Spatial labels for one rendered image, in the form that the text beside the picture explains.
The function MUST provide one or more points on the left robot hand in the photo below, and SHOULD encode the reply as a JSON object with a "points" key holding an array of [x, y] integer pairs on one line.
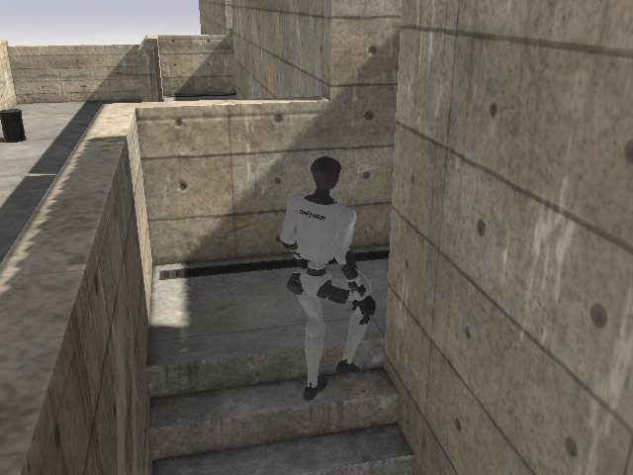
{"points": [[301, 262]]}

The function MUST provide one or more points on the right robot upper arm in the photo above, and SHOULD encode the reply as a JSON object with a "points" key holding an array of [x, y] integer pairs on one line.
{"points": [[347, 219]]}

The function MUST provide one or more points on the robot head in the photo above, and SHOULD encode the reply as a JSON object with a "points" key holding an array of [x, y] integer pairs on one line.
{"points": [[325, 171]]}

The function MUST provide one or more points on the left robot upper arm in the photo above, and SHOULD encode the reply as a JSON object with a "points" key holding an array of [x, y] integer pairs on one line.
{"points": [[288, 235]]}

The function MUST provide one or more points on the left robot forearm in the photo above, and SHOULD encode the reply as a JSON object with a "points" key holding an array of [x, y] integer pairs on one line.
{"points": [[293, 248]]}

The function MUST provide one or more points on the right robot hand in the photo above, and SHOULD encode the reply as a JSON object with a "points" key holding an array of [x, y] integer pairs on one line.
{"points": [[367, 308]]}

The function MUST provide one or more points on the right robot forearm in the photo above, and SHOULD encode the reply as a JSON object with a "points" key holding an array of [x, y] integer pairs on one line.
{"points": [[352, 276]]}

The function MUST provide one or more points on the robot left foot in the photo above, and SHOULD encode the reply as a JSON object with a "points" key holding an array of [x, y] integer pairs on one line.
{"points": [[310, 392]]}

